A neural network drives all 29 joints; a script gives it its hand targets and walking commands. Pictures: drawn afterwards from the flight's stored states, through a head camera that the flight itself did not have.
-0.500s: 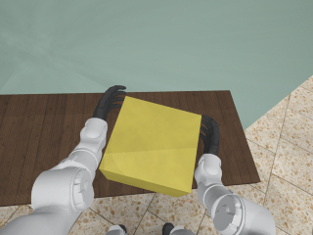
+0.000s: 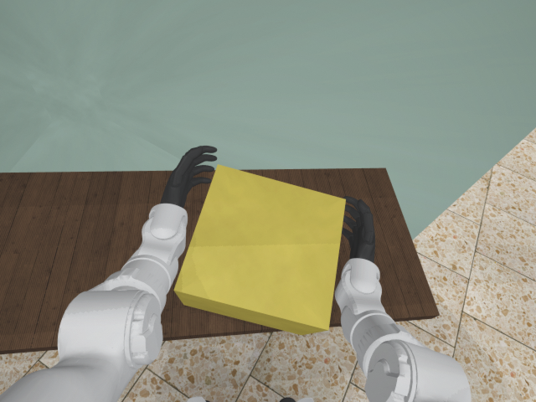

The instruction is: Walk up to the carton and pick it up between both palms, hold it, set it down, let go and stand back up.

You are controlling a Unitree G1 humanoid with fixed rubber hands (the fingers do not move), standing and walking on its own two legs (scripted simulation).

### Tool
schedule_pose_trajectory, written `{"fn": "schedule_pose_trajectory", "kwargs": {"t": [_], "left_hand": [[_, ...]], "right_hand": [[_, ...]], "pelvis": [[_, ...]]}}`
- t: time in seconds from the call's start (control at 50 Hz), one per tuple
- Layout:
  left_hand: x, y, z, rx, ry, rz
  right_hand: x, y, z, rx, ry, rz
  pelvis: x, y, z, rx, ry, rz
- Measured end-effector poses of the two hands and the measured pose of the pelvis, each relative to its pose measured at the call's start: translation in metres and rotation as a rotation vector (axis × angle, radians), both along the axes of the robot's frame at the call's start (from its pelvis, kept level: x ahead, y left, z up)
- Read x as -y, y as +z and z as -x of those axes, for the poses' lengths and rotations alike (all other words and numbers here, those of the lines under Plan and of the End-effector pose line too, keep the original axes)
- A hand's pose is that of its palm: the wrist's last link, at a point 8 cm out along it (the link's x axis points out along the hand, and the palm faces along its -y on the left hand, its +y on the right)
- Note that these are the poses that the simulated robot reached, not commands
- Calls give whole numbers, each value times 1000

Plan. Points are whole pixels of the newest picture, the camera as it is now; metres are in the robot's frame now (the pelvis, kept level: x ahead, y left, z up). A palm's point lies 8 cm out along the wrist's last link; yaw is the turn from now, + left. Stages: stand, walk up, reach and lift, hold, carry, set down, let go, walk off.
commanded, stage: reach and lift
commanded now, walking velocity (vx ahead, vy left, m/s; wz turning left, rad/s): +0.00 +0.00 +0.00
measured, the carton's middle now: (261, 254) +0.36 -0.02 -0.05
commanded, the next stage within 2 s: none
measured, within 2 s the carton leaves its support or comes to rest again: neither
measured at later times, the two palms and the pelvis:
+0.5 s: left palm (167, 166) +0.42 +0.11 +0.11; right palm (382, 221) +0.35 -0.18 +0.08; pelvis +0.01 -0.01 +0.02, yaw +2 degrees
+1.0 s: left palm (157, 137) +0.40 +0.11 +0.18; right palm (402, 198) +0.35 -0.18 +0.13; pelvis +0.01 -0.03 +0.03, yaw +2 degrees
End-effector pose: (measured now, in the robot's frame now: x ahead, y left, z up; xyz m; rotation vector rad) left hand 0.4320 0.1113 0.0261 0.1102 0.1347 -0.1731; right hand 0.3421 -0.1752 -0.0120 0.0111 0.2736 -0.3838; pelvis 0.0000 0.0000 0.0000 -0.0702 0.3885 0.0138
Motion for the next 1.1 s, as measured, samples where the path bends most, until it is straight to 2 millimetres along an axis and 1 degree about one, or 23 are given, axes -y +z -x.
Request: {"fn": "schedule_pose_trajectory", "kwargs": {"t": [0.16,0.34,0.42,0.58,0.8,1.02,1.1], "left_hand": [[-2,22,6,12,32,7],[-3,62,11,30,61,8],[-4,77,12,22,74,13],[-1,98,15,6,67,19],[-2,122,22,-5,92,21],[-1,161,31,15,137,-6],[0,171,35,10,159,-9]], "right_hand": [[1,24,-2,15,25,-5],[1,62,-6,39,45,-29],[2,78,-8,30,59,-20],[4,97,-5,15,69,3],[5,120,-3,12,96,12],[6,146,-8,38,141,9],[7,154,-10,43,160,9]], "pelvis": [[4,6,-4,65,5,-8],[8,15,-10,174,14,-18],[11,19,-13,229,19,-24],[15,25,-16,305,24,-35],[20,29,-12,367,29,-46],[28,31,-10,414,30,-60],[32,32,-8,431,30,-65]]}}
